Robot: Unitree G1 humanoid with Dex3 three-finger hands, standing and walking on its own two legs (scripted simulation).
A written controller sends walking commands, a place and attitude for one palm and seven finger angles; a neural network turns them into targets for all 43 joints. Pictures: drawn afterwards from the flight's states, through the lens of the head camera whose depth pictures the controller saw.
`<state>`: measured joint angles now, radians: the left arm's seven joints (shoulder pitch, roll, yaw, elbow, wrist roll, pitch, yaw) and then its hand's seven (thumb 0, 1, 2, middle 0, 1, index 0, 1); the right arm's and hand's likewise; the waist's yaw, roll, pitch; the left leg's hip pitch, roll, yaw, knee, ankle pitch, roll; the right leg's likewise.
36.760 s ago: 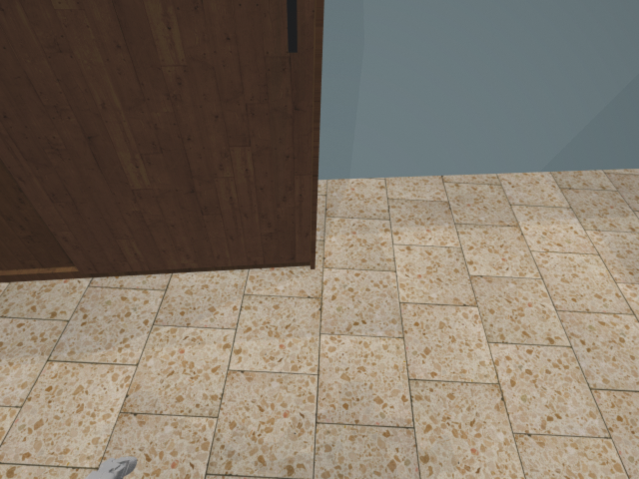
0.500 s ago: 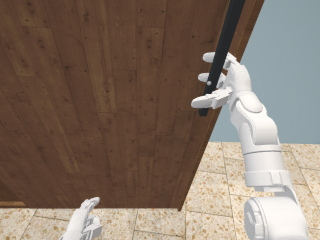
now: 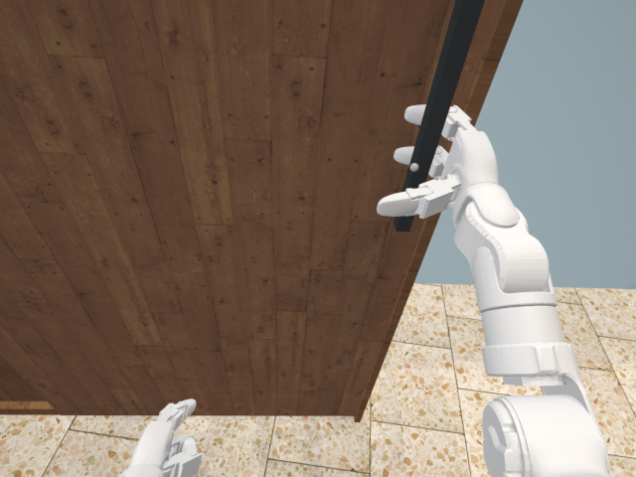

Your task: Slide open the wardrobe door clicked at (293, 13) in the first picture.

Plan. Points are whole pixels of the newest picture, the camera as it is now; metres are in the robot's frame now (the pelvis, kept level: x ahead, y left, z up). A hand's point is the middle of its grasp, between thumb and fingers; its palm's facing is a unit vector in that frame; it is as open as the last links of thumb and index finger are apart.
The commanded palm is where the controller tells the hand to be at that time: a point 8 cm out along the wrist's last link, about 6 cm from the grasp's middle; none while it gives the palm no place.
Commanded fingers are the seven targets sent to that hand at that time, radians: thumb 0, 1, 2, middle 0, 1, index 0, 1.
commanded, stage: slide the fingers in behind the handle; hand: right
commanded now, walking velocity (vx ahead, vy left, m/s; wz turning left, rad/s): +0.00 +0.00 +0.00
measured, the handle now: (425, 126) +0.46 -0.09 +0.26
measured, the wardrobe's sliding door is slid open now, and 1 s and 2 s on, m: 0.00 0.00 0.00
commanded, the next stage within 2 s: grip the handle and tug to test in 0.24 s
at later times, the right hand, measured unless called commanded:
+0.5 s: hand (413, 166) +0.40 -0.07 +0.24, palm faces -0.05 +1.00 -0.03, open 13.6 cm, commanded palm +0.38 -0.12 +0.24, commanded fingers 0.00 0.08 -0.48 0.34 1.26 0.34 1.26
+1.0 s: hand (413, 164) +0.41 -0.07 +0.24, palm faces -0.05 +1.00 -0.03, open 6.2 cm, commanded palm +0.38 -0.12 +0.24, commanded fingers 0.00 -0.90 -0.90 0.45 1.40 0.45 1.40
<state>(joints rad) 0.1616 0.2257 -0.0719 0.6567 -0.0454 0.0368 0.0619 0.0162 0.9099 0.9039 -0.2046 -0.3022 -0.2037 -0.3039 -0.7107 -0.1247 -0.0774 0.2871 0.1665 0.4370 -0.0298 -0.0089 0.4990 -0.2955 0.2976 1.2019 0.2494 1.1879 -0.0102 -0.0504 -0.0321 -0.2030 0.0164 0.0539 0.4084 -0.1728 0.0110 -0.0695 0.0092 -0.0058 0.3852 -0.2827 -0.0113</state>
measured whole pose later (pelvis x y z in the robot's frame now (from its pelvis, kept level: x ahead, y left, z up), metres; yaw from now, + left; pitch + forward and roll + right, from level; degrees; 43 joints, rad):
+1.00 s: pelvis +0.00 +0.00 +0.00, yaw +0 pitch -2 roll +0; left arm 0.17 0.23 -0.07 0.67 -0.05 0.01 0.07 0.02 0.91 0.90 -0.20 -0.30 -0.20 -0.30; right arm -0.76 -0.13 -0.08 0.37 0.16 0.39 -0.03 0.01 -0.64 -0.78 0.39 1.33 0.36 1.33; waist -0.01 -0.05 -0.02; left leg -0.21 0.02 0.06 0.41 -0.17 0.01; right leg -0.08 0.01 0.00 0.39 -0.28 -0.01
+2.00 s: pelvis +0.04 +0.00 +0.00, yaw -1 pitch +0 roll +1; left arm 0.12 0.24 -0.06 0.62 -0.04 0.08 0.02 0.02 0.91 0.90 -0.20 -0.30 -0.20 -0.30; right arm -0.55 -0.09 -0.02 -0.04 0.15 0.54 -0.02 0.00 -0.76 -0.80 0.34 1.37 0.25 1.37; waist -0.03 -0.07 -0.06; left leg -0.19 0.01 0.07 0.42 -0.24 0.01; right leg -0.06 0.00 0.01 0.39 -0.34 -0.01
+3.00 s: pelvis +0.00 +0.05 -0.01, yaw -3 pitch +0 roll +0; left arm 0.19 0.18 -0.02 0.67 -0.02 -0.05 0.04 0.01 0.91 0.90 -0.20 -0.30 -0.20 -0.30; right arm -0.73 -0.15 0.02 0.28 0.11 -0.03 -0.14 -0.03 -0.75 -0.85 0.46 1.40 0.19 1.40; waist -0.09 -0.09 0.13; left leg -0.38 -0.01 0.03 0.79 -0.40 0.03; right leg -0.17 -0.05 0.07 0.50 -0.33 0.05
